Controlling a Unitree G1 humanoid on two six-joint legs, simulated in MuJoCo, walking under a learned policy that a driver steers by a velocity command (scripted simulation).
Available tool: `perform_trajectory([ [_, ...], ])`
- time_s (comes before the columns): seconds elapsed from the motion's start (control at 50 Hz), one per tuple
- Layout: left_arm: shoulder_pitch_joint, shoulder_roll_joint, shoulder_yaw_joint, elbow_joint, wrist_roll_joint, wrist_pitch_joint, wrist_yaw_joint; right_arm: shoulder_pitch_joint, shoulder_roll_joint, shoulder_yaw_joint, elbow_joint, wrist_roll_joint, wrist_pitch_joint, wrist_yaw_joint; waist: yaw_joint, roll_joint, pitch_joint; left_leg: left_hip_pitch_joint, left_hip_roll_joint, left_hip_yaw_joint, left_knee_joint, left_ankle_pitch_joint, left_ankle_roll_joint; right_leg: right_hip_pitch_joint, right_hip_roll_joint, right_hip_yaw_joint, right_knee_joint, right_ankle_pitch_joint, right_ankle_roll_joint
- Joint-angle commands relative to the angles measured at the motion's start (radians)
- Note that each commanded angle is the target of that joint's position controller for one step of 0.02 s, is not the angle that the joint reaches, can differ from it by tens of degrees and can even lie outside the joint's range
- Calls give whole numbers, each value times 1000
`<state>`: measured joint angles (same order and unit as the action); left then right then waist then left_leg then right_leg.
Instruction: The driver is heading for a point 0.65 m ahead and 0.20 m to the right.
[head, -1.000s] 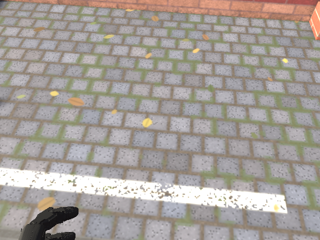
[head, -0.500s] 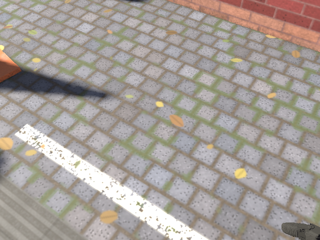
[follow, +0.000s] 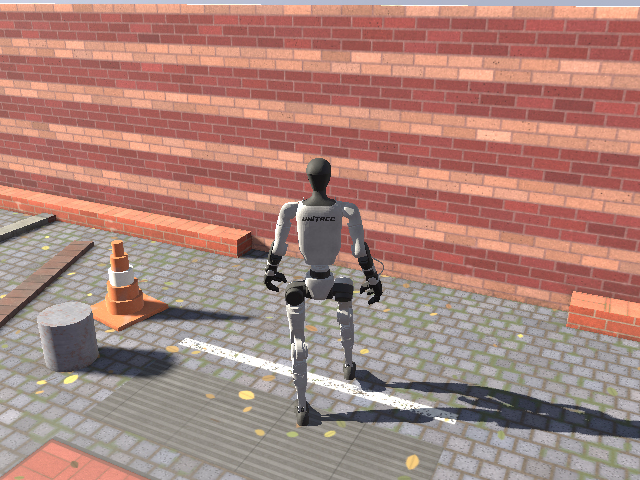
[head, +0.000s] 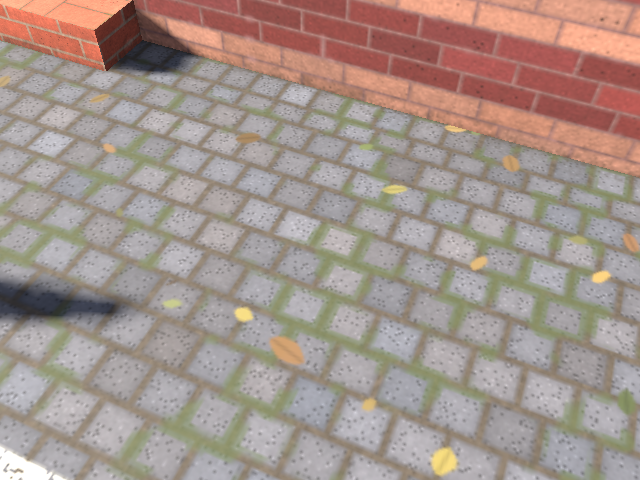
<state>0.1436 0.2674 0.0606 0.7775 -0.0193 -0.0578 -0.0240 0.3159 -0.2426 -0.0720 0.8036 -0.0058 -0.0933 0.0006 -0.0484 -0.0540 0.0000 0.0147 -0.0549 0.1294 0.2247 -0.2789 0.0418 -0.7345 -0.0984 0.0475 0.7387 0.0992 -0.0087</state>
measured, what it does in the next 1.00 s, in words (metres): walks ahead, turning right: right foot, then left foot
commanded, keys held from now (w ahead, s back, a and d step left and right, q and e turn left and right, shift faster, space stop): w+e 0.04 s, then e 0.72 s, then no key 0.24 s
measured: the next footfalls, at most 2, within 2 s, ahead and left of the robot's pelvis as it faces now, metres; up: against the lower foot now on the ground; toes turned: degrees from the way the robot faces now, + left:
right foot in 0.14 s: +0.27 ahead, -0.13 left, +0.00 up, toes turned -7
left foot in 0.64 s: +0.37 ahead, +0.06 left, +0.00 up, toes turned -29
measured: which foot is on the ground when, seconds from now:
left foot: down 0.00-0.16, up 0.18-0.62, down 0.64-1.00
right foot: up 0.00-0.12, down 0.14-0.64, up 0.66-1.00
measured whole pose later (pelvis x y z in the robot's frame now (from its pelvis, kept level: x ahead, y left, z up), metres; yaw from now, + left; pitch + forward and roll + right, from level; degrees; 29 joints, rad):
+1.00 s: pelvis +0.24 -0.03 -0.01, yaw -32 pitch +2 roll +0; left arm 0.16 0.27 0.06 0.62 -0.01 0.06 0.00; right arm 0.18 -0.27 -0.06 0.71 0.01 0.02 -0.03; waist -0.03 0.00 0.03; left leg -0.31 0.07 0.02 0.52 -0.23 -0.03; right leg -0.31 0.01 0.01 0.61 -0.31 0.04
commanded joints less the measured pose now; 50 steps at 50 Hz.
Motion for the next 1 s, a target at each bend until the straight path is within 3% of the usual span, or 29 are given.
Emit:
perform_trajectory([
  [0.02,-143,37,-2,-117,0,-15,-23,12,-163,-42,-34,11,-1,-11,-30,92,81,20,311,-43,-45,427,124,-32,10,-33,-83,-20,-26],
  [0.04,-156,41,-1,-133,1,-15,-31,17,-170,-45,-29,15,7,-13,-30,96,83,59,324,-36,-18,477,117,-42,17,-48,-96,-71,-38],
  [0.08,-126,65,11,-151,11,-15,-45,-26,-196,-50,-41,18,29,-27,7,130,52,82,316,3,113,835,84,46,73,-117,-124,-180,-65],
  [0.1,-61,91,23,-144,15,-15,-47,-37,-212,-53,-49,19,39,-37,39,159,-2,85,303,14,218,1020,63,145,118,-153,-121,-218,-80],
  [0.12,77,132,46,-116,14,-16,-44,-54,-219,-53,-55,21,47,-44,111,158,-75,48,274,32,394,1077,35,320,162,-164,-173,-178,-103],
  [0.14,199,198,73,-96,17,-16,-28,-54,-205,-45,-66,23,41,-48,179,111,-149,-100,219,48,641,898,-18,568,143,-91,-240,23,-144],
  [0.16,232,306,88,-99,26,-10,-6,39,-79,-8,-102,-30,24,-38,100,-172,-275,-453,78,33,1026,-40,-85,930,-119,256,-134,539,-269],
  [0.18,230,293,76,-140,32,-16,-12,91,-98,10,-116,-17,-4,-18,100,-200,-520,-667,-50,-196,1297,-420,-113,1161,-304,701,-246,571,-473],
  [0.2,199,239,66,-160,33,-6,-12,-2,-183,-10,-116,15,-12,-7,151,-39,-502,-690,29,-285,1307,-342,-92,1107,-246,556,-261,527,-411],
  [0.22,138,191,55,-165,15,-1,-8,-73,-173,-5,-145,23,-10,-10,131,15,-365,-728,67,-259,1227,-264,-82,977,-197,430,-267,456,-360],
  [0.24,92,166,47,-170,0,6,-3,-107,-159,-3,-143,9,0,-23,98,92,-232,-731,97,-231,1158,-225,-91,811,-150,356,-299,415,-323],
  [0.28,40,154,41,-186,17,18,6,-93,-172,-14,-151,2,36,-35,34,54,-148,-621,118,-226,1066,-174,-95,574,-98,297,-365,345,-299],
  [0.32,18,168,47,-189,25,18,10,-58,-143,-8,-144,-4,55,-43,9,16,-137,-580,110,-209,979,-151,-111,477,-73,256,-381,390,-295],
  [0.38,24,191,55,-187,18,31,28,-80,-126,-2,-147,-12,65,-56,12,-1,-175,-584,87,-209,849,-66,-137,464,-47,238,-359,378,-272],
  [0.44,7,191,55,-200,7,59,48,-139,-126,-1,-159,-7,76,-56,28,-30,-183,-578,72,-225,740,26,-145,453,-15,268,-355,115,-226],
  [0.52,6,188,55,-216,11,83,59,-214,-128,-3,-183,2,71,-45,60,-84,-135,-558,47,-246,584,35,-135,454,-3,360,-355,-172,-203],
  [0.58,13,181,54,-225,11,90,54,-217,-136,-10,-188,5,51,-32,68,-114,-131,-495,24,-247,453,-15,-114,502,-9,426,-297,-78,-198],
  [0.62,-13,169,50,-236,-2,95,54,-159,-138,-19,-172,8,37,-23,25,-116,-127,-363,25,-227,229,102,-84,495,26,441,-240,-50,-162],
  [0.64,2,142,43,-242,-1,97,54,-129,-173,-31,-165,1,34,-22,25,-76,-134,-241,111,-275,163,217,-50,429,70,414,-178,-176,-120],
  [0.66,69,81,28,-240,15,96,51,-141,-240,-45,-184,-14,43,-30,76,152,-156,-122,338,-462,151,454,44,306,186,253,47,-560,-58],
  [0.68,51,142,44,-278,8,84,48,-112,-266,-54,-166,-46,52,-26,77,399,-119,-125,480,-692,116,623,224,111,270,108,244,-797,0],
  [0.7,76,217,67,-252,17,77,45,-129,-214,-45,-186,-34,52,-28,66,291,-125,-118,483,-657,133,614,253,78,197,120,426,-749,39],
  [0.72,73,229,77,-226,5,84,44,-157,-167,-34,-193,-23,57,-33,64,212,-112,-128,413,-529,158,577,204,73,180,106,489,-674,60],
  [0.74,81,203,75,-205,0,100,49,-184,-148,-27,-204,-12,64,-36,72,164,-99,-133,350,-440,170,528,159,71,165,89,524,-625,80],
  [0.76,73,181,69,-209,0,110,50,-197,-146,-26,-204,-2,70,-40,67,163,-81,-144,335,-396,169,528,151,58,155,75,548,-582,93],
  [0.8,39,118,47,-224,-4,115,45,-182,-155,-26,-194,-9,83,-46,52,188,-70,-171,280,-309,145,519,147,102,152,21,467,-537,102],
  [0.86,-3,79,27,-243,3,108,41,-168,-176,-33,-183,-8,98,-48,28,242,-109,-139,285,-268,151,515,164,196,131,-16,258,-558,103],
  [0.94,4,91,26,-237,7,105,28,-159,-201,-38,-164,13,102,-35,15,283,-119,-160,318,-281,160,446,178,360,119,-59,-11,-515,71],
  [1.0,74,85,28,-201,17,100,20,-132,-166,-21,-134,33,100,-29,54,234,-91,-263,271,-246,223,296,92,580,137,-77,-375,-252,2],
])
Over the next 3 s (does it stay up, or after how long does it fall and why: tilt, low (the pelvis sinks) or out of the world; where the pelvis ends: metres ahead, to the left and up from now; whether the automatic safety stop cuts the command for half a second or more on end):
stays up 0.58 -0.26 -0.01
